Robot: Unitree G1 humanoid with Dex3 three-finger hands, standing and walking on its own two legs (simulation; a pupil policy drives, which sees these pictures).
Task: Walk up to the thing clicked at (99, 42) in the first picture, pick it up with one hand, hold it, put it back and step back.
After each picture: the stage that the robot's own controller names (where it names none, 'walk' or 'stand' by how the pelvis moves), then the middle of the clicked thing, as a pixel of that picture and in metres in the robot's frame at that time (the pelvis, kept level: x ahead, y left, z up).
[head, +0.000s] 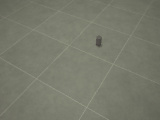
stand; (98, 41) +1.44 -0.18 -0.72
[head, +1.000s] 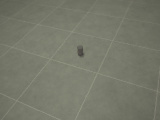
walk; (80, 50) +1.33 +0.15 -0.70
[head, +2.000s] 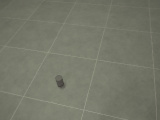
walk; (59, 81) +0.84 +0.30 -0.71
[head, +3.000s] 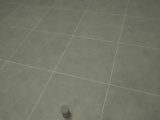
walk; (65, 112) +0.54 +0.23 -0.72
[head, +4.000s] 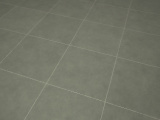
stand; out of the picture +0.40 +0.20 -0.71
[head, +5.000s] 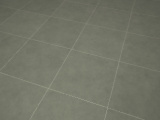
stand; out of the picture +0.37 +0.19 -0.72
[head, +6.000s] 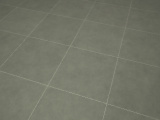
stand; out of the picture +0.38 +0.20 -0.72
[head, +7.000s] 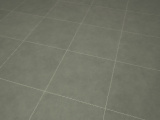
stand; out of the picture +0.34 +0.20 -0.72
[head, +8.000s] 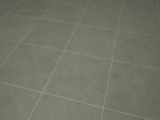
stand; out of the picture +0.34 +0.21 -0.72
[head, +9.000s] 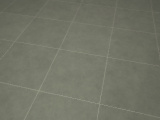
stand; out of the picture +0.35 +0.22 -0.73
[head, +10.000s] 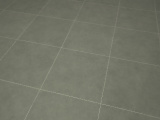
stand; out of the picture +0.35 +0.22 -0.73
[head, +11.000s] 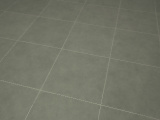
stand; out of the picture +0.35 +0.22 -0.73
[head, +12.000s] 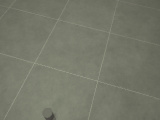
go down; (48, 114) +0.39 +0.21 -0.66
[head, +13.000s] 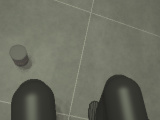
go down; (19, 56) +0.46 +0.23 -0.29
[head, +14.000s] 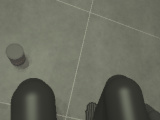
close in; (16, 55) +0.46 +0.23 -0.28
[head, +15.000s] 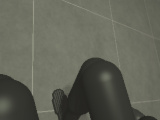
close in; out of the picture +0.45 +0.27 -0.22
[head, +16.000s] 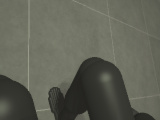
close; out of the picture +0.43 +0.27 -0.23
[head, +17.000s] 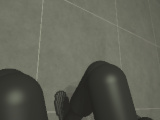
lift; out of the picture +0.38 +0.24 -0.20
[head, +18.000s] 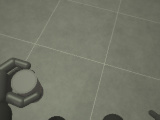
lift; (29, 87) +0.32 +0.18 +0.01
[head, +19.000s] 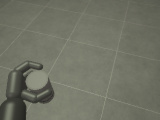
hold; (41, 87) +0.33 +0.15 +0.04
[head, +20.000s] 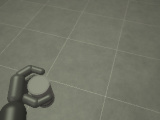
hold; (42, 92) +0.32 +0.15 +0.02
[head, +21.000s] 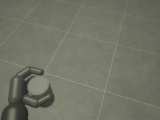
crouch; (42, 92) +0.32 +0.15 -0.01
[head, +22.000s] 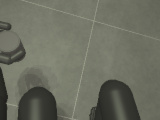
crouch; (12, 47) +0.45 +0.20 -0.07
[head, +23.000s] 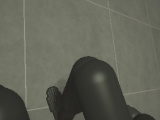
lower; out of the picture +0.44 +0.27 -0.23
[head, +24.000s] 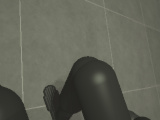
lower; out of the picture +0.44 +0.28 -0.23
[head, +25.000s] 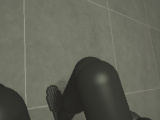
lower; out of the picture +0.44 +0.28 -0.23
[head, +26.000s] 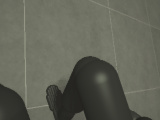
lower; out of the picture +0.45 +0.27 -0.22
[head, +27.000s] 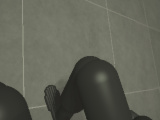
draw back; out of the picture +0.44 +0.25 -0.23
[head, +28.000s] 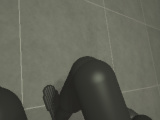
withdraw; out of the picture +0.44 +0.25 -0.24
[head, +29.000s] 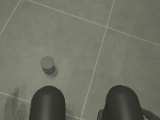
walk; (48, 65) +0.47 +0.17 -0.37
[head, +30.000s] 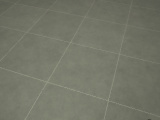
stand; out of the picture +0.38 +0.14 -0.66
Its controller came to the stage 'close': yes
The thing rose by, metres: 0.73
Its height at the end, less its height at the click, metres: +0.00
